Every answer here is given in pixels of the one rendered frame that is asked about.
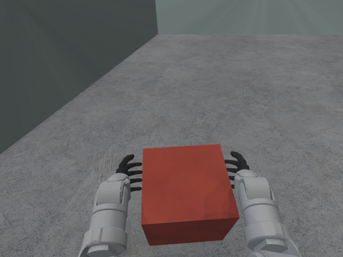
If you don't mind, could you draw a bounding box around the robot left hand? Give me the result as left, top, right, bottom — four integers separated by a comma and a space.
116, 154, 143, 192

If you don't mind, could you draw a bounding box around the right robot forearm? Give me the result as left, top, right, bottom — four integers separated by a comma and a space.
234, 169, 302, 257

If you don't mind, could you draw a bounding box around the left robot forearm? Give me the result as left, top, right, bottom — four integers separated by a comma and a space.
78, 173, 131, 257

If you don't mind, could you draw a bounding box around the robot right hand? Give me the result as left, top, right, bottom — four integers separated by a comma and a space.
225, 152, 249, 189

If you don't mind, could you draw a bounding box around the carton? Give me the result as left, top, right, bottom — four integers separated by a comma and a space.
141, 144, 240, 246

